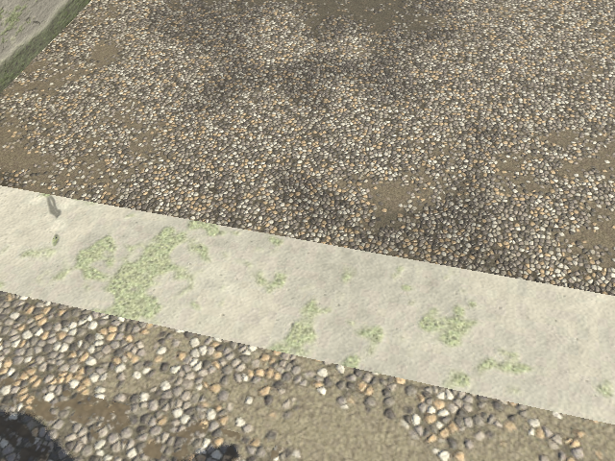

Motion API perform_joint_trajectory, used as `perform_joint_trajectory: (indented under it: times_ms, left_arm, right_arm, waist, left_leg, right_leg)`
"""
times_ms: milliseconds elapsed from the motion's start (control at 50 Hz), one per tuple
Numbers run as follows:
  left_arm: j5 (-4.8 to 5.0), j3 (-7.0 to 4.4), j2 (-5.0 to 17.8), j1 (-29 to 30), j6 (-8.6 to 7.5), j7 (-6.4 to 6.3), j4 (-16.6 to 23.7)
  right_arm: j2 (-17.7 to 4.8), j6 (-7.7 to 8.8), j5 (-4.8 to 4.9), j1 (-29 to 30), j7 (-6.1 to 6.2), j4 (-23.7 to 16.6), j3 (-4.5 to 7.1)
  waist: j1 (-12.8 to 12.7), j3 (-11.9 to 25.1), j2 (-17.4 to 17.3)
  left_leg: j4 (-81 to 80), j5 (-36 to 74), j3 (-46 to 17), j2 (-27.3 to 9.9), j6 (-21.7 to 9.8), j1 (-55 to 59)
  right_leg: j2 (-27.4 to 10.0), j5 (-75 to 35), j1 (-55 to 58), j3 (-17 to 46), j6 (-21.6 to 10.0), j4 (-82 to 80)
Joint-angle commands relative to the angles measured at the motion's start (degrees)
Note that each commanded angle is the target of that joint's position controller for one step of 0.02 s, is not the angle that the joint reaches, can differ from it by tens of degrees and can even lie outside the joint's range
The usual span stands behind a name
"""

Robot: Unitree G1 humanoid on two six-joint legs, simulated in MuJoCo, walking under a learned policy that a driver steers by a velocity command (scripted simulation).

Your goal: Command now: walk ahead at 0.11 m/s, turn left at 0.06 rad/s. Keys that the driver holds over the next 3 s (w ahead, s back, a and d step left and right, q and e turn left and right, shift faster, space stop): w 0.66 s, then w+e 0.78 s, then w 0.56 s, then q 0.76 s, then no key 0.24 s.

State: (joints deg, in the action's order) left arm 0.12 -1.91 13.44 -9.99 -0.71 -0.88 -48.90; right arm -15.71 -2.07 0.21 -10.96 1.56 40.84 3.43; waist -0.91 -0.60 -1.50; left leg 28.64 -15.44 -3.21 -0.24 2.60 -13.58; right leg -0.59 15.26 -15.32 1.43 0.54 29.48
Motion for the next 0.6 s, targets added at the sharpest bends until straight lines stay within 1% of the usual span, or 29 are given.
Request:
perform_joint_trajectory:
  times_ms: [20, 40, 60, 80, 100, 120, 140, 160, 180, 200, 220, 240, 260, 280, 300, 320, 340, 360, 380, 420, 440, 460, 480, 500, 540, 580, 600]
  left_arm:
    - [-1.03, -1.02, 6.9, -1.8, -1.34, 0.99, 1.6]
    - [-0.4, -0.83, 5.4, -2.0, -1.72, 1.01, 1.6]
    - [-0.14, -1.07, 6.7, 1.3, -2.1, 0.91, 2.0]
    - [0.52, -1.42, 7.1, 3.9, -2.56, 0.87, 3.2]
    - [1.15, -1.52, 6.7, 4.7, -3.0, 0.73, 3.7]
    - [1.35, -1.7, 6.8, 4.6, -3.6, 0.86, 4.2]
    - [1.63, -1.78, 6.6, 4.3, -4.29, 1.25, 4.2]
    - [1.94, -1.74, 6.2, 3.2, -4.97, 1.77, 3.9]
    - [1.93, -1.82, 5.8, 0.3, -5.49, 2.22, 2.5]
    - [1.48, -2.27, 6.2, -3.5, -5.66, 2.5, 0.3]
    - [0.9, -2.89, 7.3, -7.9, -5.46, 2.61, -1.7]
    - [0.8, -3.77, 10.6, -14.0, -5.38, 2.36, -3.0]
    - [0.59, -5.17, 16.8, -18.0, -5.5, 2.83, -3.3]
    - [-0.05, -4.16, 13.7, -16.2, -5.88, 2.76, -2.4]
    - [0.17, -3.34, 10.8, -13.4, -6.06, 2.4, -1.4]
    - [0.19, -3.05, 10.0, -11.6, -5.99, 2.2, -0.6]
    - [0.26, -2.8, 9.9, -10.1, -5.76, 2.13, -0.3]
    - [0.09, -2.33, 8.9, -9.5, -5.48, 2.01, 0.0]
    - [-0.01, -2.12, 8.5, -9.9, -5.19, 1.92, 0.0]
    - [0.24, -2.12, 9.1, -10.8, -4.75, 1.5, -0.4]
    - [0.28, -2.16, 9.7, -10.9, -4.54, 1.23, -0.5]
    - [0.32, -2.29, 10.5, -11.3, -4.37, 0.99, -0.6]
    - [0.39, -2.41, 11.2, -11.8, -4.25, 0.83, -0.7]
    - [0.53, -2.52, 11.8, -12.6, -4.17, 0.74, -0.9]
    - [1.0, -2.68, 12.4, -14.0, -4.06, 0.77, -1.5]
    - [1.44, -2.88, 12.6, -14.1, -3.85, 0.78, -1.9]
    - [1.39, -3.03, 12.7, -13.8, -3.67, 0.88, -2.0]
  right_arm:
    - [-6.8, 0.12, -0.55, -2.5, 0.48, -2.8, 1.43]
    - [-9.3, 0.0, -0.44, -4.0, 0.07, -1.1, 2.47]
    - [-8.2, 0.44, -0.45, -4.7, -0.4, -1.7, 2.4]
    - [-8.7, 1.07, -0.66, -6.3, -0.45, -1.1, 2.31]
    - [-9.3, 1.86, -0.4, -7.2, -0.3, -0.7, 2.34]
    - [-9.4, 2.77, 0.1, -7.1, -0.16, -0.4, 2.33]
    - [-8.8, 3.49, 0.24, -6.8, 0.0, -0.4, 2.15]
    - [-8.5, 3.81, 0.59, -5.7, -0.03, -0.6, 2.04]
    - [-8.4, 3.82, 1.17, -2.9, -0.14, -1.4, 1.96]
    - [-8.0, 3.75, 1.33, -1.3, -0.21, -1.8, 1.86]
    - [-6.3, 3.92, 0.89, -0.3, -0.18, -2.3, 1.45]
    - [-2.7, 4.32, 0.38, 1.8, -0.23, -3.9, 0.39]
    - [-2.2, 5.26, 1.2, 1.9, 0.2, -6.6, 0.34]
    - [-5.5, 6.06, 2.18, 1.6, 0.34, -6.4, 1.24]
    - [-6.2, 6.7, 2.52, 0.2, -0.17, -5.6, 1.48]
    - [-5.7, 7.09, 2.1, -0.4, -0.58, -4.6, 1.43]
    - [-5.4, 7.33, 1.46, 0.6, -0.89, -4.6, 1.48]
    - [-5.1, 7.32, 0.89, 1.2, -1.26, -4.6, 1.59]
    - [-4.3, 7.22, 0.73, 1.4, -1.72, -4.6, 1.42]
    - [-2.7, 6.97, 0.52, 3.6, -2.26, -5.3, 0.87]
    - [-1.7, 6.94, 0.58, 5.4, -2.43, -5.9, 0.43]
    - [-0.8, 7.01, 0.7, 7.3, -2.66, -6.5, 0.0]
    - [-0.5, 7.09, 0.89, 9.0, -2.93, -7.0, -0.26]
    - [-0.6, 7.12, 1.08, 10.4, -3.2, -7.4, -0.34]
    - [-1.5, 7.13, 1.38, 12.6, -3.63, -8.3, -0.27]
    - [-2.9, 7.26, 1.51, 13.8, -4.0, -9.1, 0.02]
    - [-3.8, 7.35, 1.5, 13.3, -4.13, -9.0, 0.33]
  waist:
    - [-0.4, 6.5, 4.0]
    - [-0.8, 5.3, -5.6]
    - [2.0, 1.3, -6.6]
    - [2.9, -2.6, -9.2]
    - [2.9, -5.9, -10.8]
    - [2.4, -7.5, -11.6]
    - [1.9, -7.4, -11.9]
    - [0.9, -6.6, -11.1]
    - [-1.3, -5.3, -9.9]
    - [-3.1, -3.2, -8.5]
    - [-4.6, -1.0, -6.2]
    - [-6.4, 0.2, 2.9]
    - [-6.9, 0.0, 17.7]
    - [-5.9, -2.6, 14.0]
    - [-4.1, -4.5, 10.1]
    - [-3.3, -4.0, 7.9]
    - [-2.7, -4.8, 6.7]
    - [-2.3, -4.5, 6.3]
    - [-2.2, -3.9, 6.8]
    - [-2.6, -3.7, 6.5]
    - [-3.0, -3.8, 6.3]
    - [-3.5, -4.0, 6.3]
    - [-4.1, -4.3, 6.5]
    - [-4.5, -4.6, 6.8]
    - [-4.8, -5.7, 7.1]
    - [-3.9, -6.6, 7.1]
    - [-2.9, -6.2, 7.4]
  left_leg:
    - [-4.0, 10.2, -2.9, -4.2, -3.5, 12.5]
    - [-4.8, -8.3, -4.7, -4.4, -7.0, 7.4]
    - [-10.2, -21.7, -10.4, -6.6, -9.9, 3.3]
    - [-15.0, -28.3, -17.2, -10.7, -12.2, 2.1]
    - [-17.4, -29.3, -21.7, -13.2, -14.1, 0.1]
    - [-18.0, -27.1, -24.1, -15.3, -15.1, -0.2]
    - [-17.6, -23.1, -23.7, -15.9, -15.1, 1.0]
    - [-17.0, -20.1, -21.5, -15.1, -14.2, 0.9]
    - [-15.9, -17.0, -17.3, -12.7, -12.5, -2.2]
    - [-13.5, -13.1, -13.2, -9.8, -10.8, -5.9]
    - [-8.3, -9.4, -9.3, -7.2, -8.9, -9.3]
    - [5.6, -7.7, -2.3, -1.9, -5.4, -15.9]
    - [21.4, -13.3, 2.5, 3.1, -2.8, -27.0]
    - [32.3, -18.3, -2.1, 0.7, -3.3, -33.8]
    - [36.2, -13.3, -3.5, -1.9, -4.6, -36.8]
    - [36.6, -8.2, -2.3, -3.7, -5.4, -37.4]
    - [35.0, -4.3, -1.8, -5.2, -5.6, -37.8]
    - [32.8, -1.2, -1.3, -6.3, -5.4, -35.3]
    - [30.4, 1.2, 0.0, -6.2, -4.8, -33.1]
    - [23.6, 5.2, 2.4, -5.5, -3.2, -30.5]
    - [19.3, 7.7, 3.2, -5.0, -2.7, -28.4]
    - [15.0, 10.4, 3.9, -4.4, -2.3, -26.2]
    - [11.3, 12.8, 4.5, -3.7, -2.1, -23.9]
    - [8.7, 14.6, 5.1, -3.1, -2.0, -21.9]
    - [5.8, 16.2, 4.8, -2.6, -2.5, -20.0]
    - [3.3, 15.4, 3.9, -2.6, -4.2, -19.9]
    - [2.7, 14.6, 4.0, -2.3, -5.2, -18.4]
  right_leg:
    - [-4.7, 1.3, -3.2, 5.3, -3.7, -3.8]
    - [1.3, 10.5, -4.2, -2.0, -1.8, -0.4]
    - [2.6, 11.8, -6.3, -4.7, -0.4, 5.7]
    - [2.9, 11.5, -11.0, -5.4, -0.6, 10.4]
    - [2.0, 11.9, -12.6, -4.4, -1.7, 12.8]
    - [0.4, 11.8, -13.9, -2.5, -3.0, 14.0]
    - [-0.8, 12.8, -14.4, -1.4, -4.5, 13.8]
    - [-1.0, 12.8, -11.7, -1.6, -5.9, 9.8]
    - [-0.3, 8.4, -3.9, -2.8, -6.8, 2.8]
    - [1.3, 0.3, 5.6, -4.1, -6.4, -1.3]
    - [0.7, -2.1, 12.7, -2.5, -5.9, -1.3]
    - [-7.6, 4.9, 18.5, 9.8, -8.4, -8.0]
    - [-19.3, 12.7, 23.1, 32.8, -16.3, -17.1]
    - [-22.7, 15.1, 22.4, 38.8, -19.3, -19.0]
    - [-21.0, 14.8, 22.3, 34.0, -17.8, -18.3]
    - [-18.6, 13.3, 22.2, 28.7, -15.8, -18.6]
    - [-17.5, 8.4, 21.1, 24.9, -14.5, -19.3]
    - [-15.5, 2.8, 19.3, 20.4, -13.1, -20.1]
    - [-13.8, -2.5, 18.1, 16.5, -12.5, -20.8]
    - [-11.6, -11.2, 16.5, 10.4, -12.2, -21.4]
    - [-10.7, -13.4, 15.1, 7.9, -11.9, -21.5]
    - [-10.1, -14.5, 13.6, 6.1, -11.6, -21.7]
    - [-9.9, -14.4, 12.2, 4.8, -11.4, -21.9]
    - [-10.1, -13.8, 11.1, 4.2, -11.4, -22.1]
    - [-11.9, -13.1, 11.3, 4.5, -11.4, -22.4]
    - [-13.8, -15.1, 14.0, 4.7, -10.7, -21.4]
    - [-14.5, -19.3, 15.4, 4.3, -10.2, -20.3]
